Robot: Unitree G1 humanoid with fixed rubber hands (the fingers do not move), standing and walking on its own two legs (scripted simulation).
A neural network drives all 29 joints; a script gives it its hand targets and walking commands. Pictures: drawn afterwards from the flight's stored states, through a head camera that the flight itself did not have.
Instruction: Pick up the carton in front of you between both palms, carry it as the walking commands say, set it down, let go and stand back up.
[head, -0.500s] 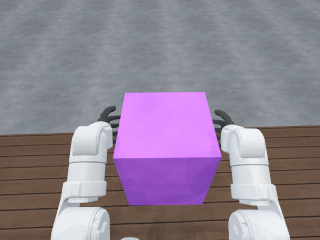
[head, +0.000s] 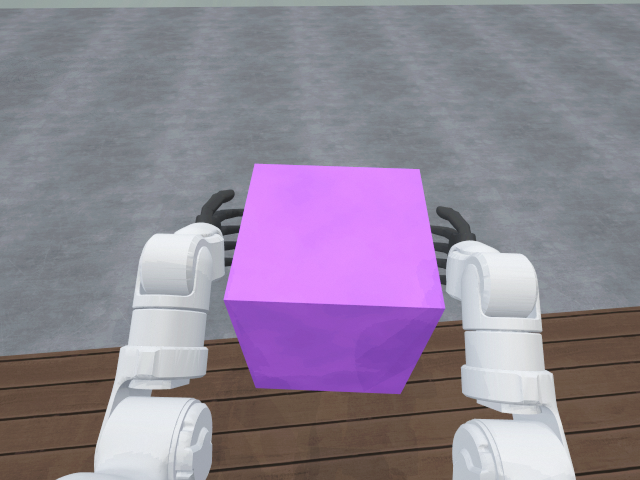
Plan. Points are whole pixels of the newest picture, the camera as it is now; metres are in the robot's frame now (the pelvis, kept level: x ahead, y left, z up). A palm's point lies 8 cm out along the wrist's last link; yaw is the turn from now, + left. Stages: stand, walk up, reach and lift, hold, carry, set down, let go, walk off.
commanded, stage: carry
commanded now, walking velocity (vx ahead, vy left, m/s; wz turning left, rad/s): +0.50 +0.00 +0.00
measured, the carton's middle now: (332, 286) +0.36 +0.00 +0.05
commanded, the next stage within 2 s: none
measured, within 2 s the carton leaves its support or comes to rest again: neither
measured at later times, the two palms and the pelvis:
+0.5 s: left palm (264, 140) +0.67 +0.13 +0.07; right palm (422, 147) +0.68 -0.17 +0.06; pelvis +0.32 -0.03 -0.06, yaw +1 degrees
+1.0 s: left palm (263, 81) +1.00 +0.17 +0.03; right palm (382, 85) +1.00 -0.13 +0.03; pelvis +0.64 +0.00 -0.11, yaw +0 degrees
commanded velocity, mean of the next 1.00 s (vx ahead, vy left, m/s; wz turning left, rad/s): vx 0.50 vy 0.00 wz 0.00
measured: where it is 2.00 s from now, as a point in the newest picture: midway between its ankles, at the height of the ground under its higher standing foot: (317, 254)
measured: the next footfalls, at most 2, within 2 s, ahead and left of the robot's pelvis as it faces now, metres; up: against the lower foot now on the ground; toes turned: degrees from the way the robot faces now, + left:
right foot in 0.42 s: +0.44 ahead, -0.06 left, -0.06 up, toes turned -1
left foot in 0.94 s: +0.77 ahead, +0.04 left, -0.11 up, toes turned +3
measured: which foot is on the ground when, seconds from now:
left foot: down 0.00-0.42, up 0.44-0.92, down 0.94-1.00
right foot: up 0.00-0.40, down 0.42-0.96, up 0.98-1.00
